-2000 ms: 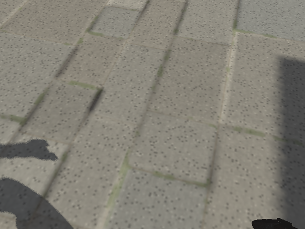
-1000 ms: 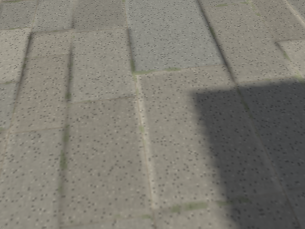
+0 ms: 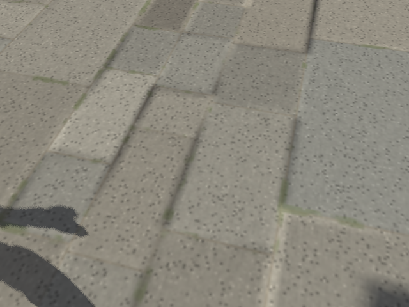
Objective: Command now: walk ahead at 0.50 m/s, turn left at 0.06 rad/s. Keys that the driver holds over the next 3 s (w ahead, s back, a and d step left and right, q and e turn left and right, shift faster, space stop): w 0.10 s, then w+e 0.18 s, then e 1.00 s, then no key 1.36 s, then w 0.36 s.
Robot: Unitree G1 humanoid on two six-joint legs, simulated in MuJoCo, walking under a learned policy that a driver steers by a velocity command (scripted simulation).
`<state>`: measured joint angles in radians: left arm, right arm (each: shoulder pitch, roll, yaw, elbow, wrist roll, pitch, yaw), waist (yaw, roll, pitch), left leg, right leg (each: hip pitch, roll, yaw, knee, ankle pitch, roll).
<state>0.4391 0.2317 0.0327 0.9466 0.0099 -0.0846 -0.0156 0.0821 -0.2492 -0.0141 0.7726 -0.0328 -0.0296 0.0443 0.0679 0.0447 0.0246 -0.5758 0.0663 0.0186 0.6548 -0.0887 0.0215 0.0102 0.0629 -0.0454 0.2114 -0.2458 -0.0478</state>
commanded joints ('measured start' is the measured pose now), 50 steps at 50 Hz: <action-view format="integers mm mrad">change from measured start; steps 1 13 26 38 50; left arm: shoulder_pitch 17 -28 -253 -225 -194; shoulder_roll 167 74 46 145 199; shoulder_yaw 35 28 17 65 93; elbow -26 -31 -146 -174 -194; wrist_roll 3 19 32 1 15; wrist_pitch -7 56 69 94 121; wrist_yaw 7 -11 -29 23 15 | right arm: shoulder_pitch -87 187 259 222 79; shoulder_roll -69 -73 -122 -71 -90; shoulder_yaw -11 -35 -52 -52 -53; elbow -84 52 123 28 -45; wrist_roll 4 12 26 -5 20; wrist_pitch -18 -67 -44 59 63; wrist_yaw -8 -46 -87 -77 -89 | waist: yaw -22 -54 -60 -88 -25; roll -132 46 65 -79 -160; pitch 39 7 -10 -94 -79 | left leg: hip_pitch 71 435 562 100 99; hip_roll -29 180 172 -32 -82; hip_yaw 39 -148 184 -44 -89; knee -69 -518 -248 495 168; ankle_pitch -10 -10 732 -313 -311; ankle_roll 25 128 101 -59 -57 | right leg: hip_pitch -35 -533 -450 -267 -231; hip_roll -280 -142 -54 -216 -182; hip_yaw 133 95 -74 323 531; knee -22 900 429 88 38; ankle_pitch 452 -22 152 459 -63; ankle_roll -120 -12 -35 -225 -167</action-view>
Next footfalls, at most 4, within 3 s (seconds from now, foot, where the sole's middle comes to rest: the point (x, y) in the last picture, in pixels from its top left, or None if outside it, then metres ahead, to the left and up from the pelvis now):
0.10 left None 0.21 0.11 -0.78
0.60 right None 0.41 -0.07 -0.78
1.14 left None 0.43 0.11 -0.78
1.56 right None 0.28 -0.05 -0.78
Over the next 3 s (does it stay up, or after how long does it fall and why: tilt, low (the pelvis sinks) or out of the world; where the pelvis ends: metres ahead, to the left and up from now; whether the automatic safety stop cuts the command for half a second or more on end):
stays up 0.36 0.00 0.00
